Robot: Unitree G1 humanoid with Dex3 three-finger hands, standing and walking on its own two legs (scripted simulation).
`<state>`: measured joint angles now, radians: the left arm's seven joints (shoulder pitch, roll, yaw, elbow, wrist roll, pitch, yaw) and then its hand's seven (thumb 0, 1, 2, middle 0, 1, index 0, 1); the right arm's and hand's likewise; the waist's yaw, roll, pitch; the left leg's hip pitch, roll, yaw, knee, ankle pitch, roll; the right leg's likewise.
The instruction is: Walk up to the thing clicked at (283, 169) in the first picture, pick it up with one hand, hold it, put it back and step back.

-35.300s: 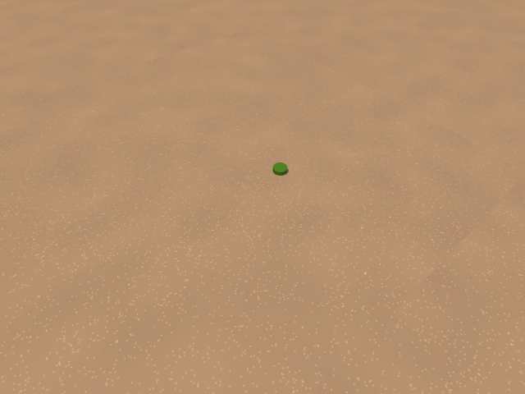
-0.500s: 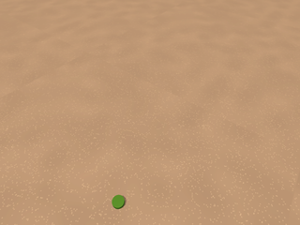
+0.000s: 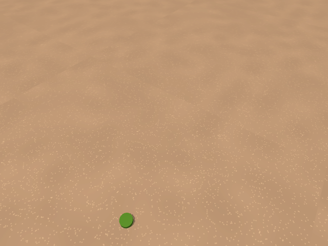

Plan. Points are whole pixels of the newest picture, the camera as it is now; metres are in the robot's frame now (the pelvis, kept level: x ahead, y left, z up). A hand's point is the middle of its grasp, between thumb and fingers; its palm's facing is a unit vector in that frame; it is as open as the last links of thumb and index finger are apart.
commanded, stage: stand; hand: left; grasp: from above
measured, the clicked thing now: (126, 220) +0.42 +0.23 -0.77
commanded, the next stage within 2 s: step back in 1.18 s
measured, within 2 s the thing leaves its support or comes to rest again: neither
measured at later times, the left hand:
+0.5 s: hand out of the picture +0.07 +0.24 -0.16, palm faces +0.01 -0.94 -0.34, open 7.4 cm
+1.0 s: hand out of the picture +0.09 +0.24 -0.15, palm faces +0.00 -0.94 -0.34, open 7.4 cm
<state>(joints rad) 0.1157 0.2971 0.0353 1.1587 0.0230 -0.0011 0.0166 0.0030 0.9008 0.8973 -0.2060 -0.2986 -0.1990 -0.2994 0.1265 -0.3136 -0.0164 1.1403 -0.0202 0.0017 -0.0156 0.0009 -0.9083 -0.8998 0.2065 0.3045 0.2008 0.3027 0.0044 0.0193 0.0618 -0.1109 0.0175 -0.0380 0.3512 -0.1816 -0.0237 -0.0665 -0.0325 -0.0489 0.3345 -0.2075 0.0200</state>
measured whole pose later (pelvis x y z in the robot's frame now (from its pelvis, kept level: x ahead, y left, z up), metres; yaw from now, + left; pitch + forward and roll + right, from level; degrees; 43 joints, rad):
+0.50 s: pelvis +0.00 -0.01 +0.00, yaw +0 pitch -3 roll +0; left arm 0.11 0.31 0.03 1.16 0.02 -0.01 0.01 0.00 0.90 0.90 -0.21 -0.30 -0.20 -0.30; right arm 0.12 -0.32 -0.01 1.15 -0.02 0.00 -0.01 0.00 -0.91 -0.90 0.21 0.30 0.20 0.30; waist 0.00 0.02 0.06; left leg -0.11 0.03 -0.04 0.33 -0.18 -0.03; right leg -0.07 -0.02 -0.05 0.32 -0.21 0.01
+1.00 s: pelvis +0.01 -0.01 +0.00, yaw +0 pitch -2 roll +0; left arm 0.10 0.32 0.02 1.14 0.01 -0.01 0.00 0.00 0.90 0.90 -0.21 -0.30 -0.20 -0.30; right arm 0.11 -0.34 0.00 1.14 -0.02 0.00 0.00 0.00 -0.91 -0.90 0.21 0.30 0.20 0.30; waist 0.00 0.02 0.05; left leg -0.11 0.03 -0.04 0.32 -0.18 -0.04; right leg -0.07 -0.02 -0.05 0.32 -0.22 0.01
